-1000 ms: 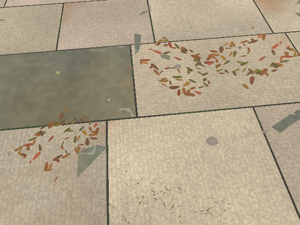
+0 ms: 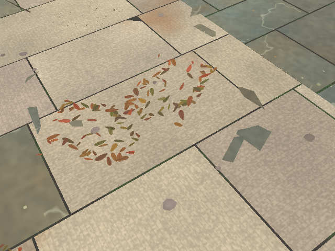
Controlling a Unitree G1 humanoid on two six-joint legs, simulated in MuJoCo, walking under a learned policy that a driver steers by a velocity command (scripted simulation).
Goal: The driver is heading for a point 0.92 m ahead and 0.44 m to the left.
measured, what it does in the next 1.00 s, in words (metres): steps on the spot, turning left: left foot, then right foot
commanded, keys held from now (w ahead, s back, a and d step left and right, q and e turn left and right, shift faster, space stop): q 0.78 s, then w+q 0.12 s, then w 0.10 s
